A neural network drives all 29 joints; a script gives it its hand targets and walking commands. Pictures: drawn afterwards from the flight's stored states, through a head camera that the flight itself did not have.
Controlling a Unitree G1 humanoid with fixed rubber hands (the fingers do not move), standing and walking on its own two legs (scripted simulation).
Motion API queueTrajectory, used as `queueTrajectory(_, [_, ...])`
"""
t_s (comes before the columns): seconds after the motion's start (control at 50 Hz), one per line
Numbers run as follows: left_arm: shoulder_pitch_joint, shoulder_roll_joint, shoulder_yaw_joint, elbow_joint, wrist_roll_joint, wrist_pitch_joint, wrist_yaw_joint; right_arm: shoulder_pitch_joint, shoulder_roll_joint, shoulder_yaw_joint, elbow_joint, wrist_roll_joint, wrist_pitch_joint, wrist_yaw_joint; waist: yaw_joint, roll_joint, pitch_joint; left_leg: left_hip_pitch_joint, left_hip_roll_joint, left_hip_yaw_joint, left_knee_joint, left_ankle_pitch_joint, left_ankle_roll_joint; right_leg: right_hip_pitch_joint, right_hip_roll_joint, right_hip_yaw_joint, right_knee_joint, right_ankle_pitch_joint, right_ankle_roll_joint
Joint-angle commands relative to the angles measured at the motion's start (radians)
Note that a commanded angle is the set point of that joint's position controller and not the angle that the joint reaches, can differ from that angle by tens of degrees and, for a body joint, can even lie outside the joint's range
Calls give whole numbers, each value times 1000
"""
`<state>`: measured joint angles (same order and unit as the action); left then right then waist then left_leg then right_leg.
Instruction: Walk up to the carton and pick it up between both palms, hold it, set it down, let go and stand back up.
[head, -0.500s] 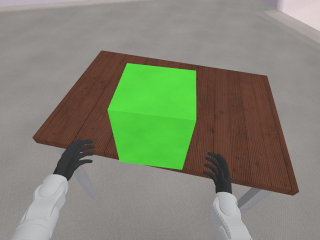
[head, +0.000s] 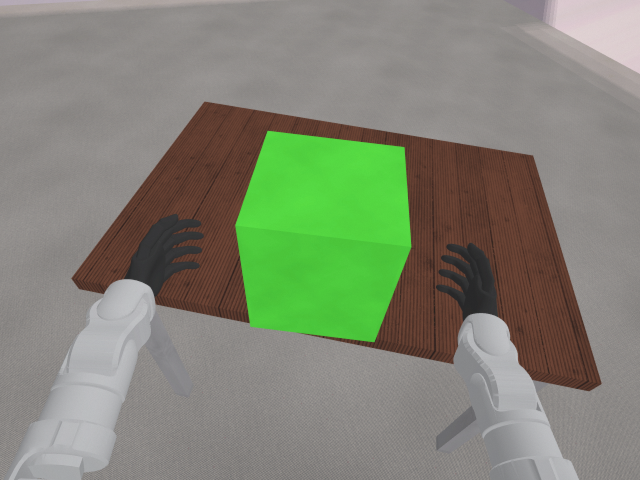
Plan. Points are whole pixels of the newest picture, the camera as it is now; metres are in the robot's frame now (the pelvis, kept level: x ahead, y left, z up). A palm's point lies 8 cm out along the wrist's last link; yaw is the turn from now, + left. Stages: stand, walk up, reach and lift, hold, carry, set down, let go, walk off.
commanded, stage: reach and lift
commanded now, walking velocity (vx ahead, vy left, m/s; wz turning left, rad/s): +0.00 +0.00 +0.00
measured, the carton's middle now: (323, 241) +0.46 +0.04 +0.01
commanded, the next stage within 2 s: none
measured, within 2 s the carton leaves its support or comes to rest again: neither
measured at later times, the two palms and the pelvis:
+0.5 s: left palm (162, 197) +0.39 +0.24 +0.14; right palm (487, 240) +0.39 -0.16 +0.12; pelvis -0.02 +0.00 +0.00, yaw +1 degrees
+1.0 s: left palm (168, 131) +0.44 +0.24 +0.20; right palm (497, 181) +0.44 -0.16 +0.18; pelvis -0.01 -0.01 +0.00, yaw +3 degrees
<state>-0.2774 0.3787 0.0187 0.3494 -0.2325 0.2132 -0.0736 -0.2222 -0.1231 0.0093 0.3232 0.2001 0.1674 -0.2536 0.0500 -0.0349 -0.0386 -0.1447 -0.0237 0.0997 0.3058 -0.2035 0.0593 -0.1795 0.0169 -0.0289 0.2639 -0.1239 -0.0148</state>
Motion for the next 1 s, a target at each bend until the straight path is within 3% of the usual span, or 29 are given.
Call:
queueTrajectory(0.0, [-373, 123, 63, -92, -3, 26, 17, -344, -91, -59, -106, -5, 29, 16, 0, 121, -302, 47, 47, -104, -12, 434, -67, 108, -3, 98, -6, 92, -45])
queueTrajectory(0.18, [-627, 131, 37, 62, -21, 64, 46, -584, -122, -134, -7, -66, 100, 49, -34, 93, -396, -11, 49, -124, -30, 275, -56, 81, -4, 77, 17, 57, -46])
queueTrajectory(0.42, [-826, 178, 68, 194, 4, 122, 35, -806, -129, -158, 89, -96, 182, 64, -44, 99, -511, 12, 25, -121, -21, 512, -53, 155, 4, 90, -6, 186, -61])
queueTrajectory(0.74, [-1087, 267, 38, 378, -40, 117, 19, -1062, -134, -151, 183, -94, 228, 37, -90, 92, -595, -146, 6, -106, -81, 403, -27, 295, -37, 109, 8, 298, -50])
queueTrajectory(0.98, [-1222, 307, 5, 510, -73, 133, 20, -1203, -168, -129, 310, -53, 255, 36, -102, 107, -655, -99, 9, -113, -80, 513, -47, 263, -27, 102, -14, 341, -45])
